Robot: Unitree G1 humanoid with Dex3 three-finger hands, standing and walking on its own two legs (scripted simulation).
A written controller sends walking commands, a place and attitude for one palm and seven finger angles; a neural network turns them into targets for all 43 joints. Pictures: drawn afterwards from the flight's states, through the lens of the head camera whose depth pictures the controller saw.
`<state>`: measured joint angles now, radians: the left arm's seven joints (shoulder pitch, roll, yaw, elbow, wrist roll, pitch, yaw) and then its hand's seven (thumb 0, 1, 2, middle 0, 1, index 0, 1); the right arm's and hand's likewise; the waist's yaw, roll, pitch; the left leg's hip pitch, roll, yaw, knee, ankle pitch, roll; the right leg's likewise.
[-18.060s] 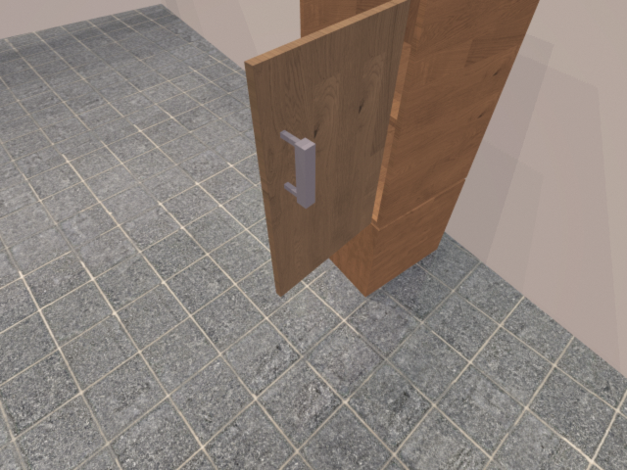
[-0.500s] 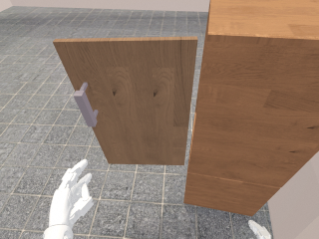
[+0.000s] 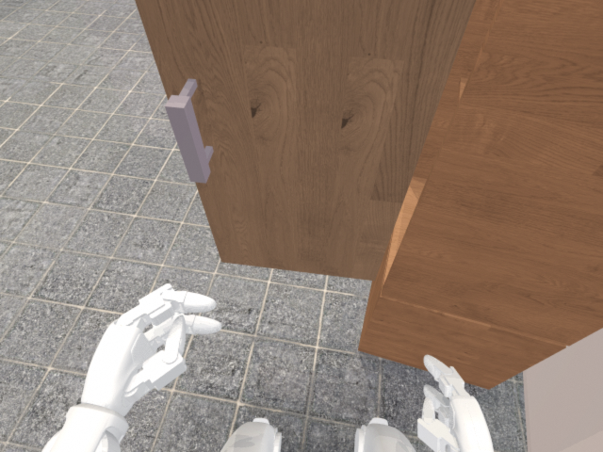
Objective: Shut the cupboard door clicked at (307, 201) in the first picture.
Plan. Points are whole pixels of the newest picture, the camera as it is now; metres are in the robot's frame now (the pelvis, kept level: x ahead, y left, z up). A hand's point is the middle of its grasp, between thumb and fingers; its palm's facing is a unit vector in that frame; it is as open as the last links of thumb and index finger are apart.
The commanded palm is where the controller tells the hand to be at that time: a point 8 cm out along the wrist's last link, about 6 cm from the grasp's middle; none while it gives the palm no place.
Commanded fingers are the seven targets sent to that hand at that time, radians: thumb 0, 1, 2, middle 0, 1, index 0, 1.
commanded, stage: raise the hand and make a fist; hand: left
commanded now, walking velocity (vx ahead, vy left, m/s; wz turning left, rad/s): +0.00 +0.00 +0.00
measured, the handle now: (195, 132) +0.49 +0.19 +0.14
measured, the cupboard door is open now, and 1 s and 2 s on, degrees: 99 99 99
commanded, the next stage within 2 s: bring the fist close to the handle in 1.20 s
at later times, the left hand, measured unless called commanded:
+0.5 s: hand (152, 315) +0.24 +0.18 +0.11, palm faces -0.02 -1.00 -0.06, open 3.1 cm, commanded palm +0.21 +0.23 +0.12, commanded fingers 0.00 0.90 0.90 -1.30 -1.50 -1.30 -1.50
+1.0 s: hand (153, 285) +0.26 +0.18 +0.14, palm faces -0.04 -1.00 -0.05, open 3.1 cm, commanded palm +0.23 +0.23 +0.14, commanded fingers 0.00 0.90 0.90 -1.30 -1.50 -1.30 -1.50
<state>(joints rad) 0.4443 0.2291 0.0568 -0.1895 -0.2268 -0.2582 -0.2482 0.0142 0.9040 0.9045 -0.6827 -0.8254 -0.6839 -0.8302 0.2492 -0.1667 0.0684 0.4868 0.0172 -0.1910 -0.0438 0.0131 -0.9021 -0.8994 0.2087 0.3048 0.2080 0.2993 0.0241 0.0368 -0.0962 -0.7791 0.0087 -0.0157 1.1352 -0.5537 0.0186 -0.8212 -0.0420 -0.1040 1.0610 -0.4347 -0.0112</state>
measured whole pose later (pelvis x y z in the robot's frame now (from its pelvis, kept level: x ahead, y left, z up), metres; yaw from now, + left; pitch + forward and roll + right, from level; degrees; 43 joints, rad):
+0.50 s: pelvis +0.03 +0.01 +0.03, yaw +0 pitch +9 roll -2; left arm 0.46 0.25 0.12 -0.24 -0.25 -0.23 -0.21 0.02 0.90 0.90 -1.14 -1.33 -1.14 -1.33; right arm 0.26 -0.24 0.02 0.45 0.02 -0.21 -0.06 0.01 -0.90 -0.90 0.20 0.30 0.20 0.30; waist 0.02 0.03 -0.10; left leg -0.60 0.00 0.00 0.97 -0.53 0.03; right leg -0.65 -0.04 -0.09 0.91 -0.42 0.00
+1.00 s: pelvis +0.03 -0.01 +0.05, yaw +0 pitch +5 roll -1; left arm 0.33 0.26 0.20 -0.13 -0.30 -0.15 -0.29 0.01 0.90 0.90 -1.30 -1.49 -1.30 -1.50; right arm 0.29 -0.27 0.04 0.54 0.03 -0.24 -0.07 0.01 -0.90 -0.90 0.21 0.30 0.21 0.30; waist 0.01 0.04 -0.07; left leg -0.44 0.01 0.00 0.80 -0.45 0.00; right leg -0.50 -0.03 -0.09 0.78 -0.36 -0.02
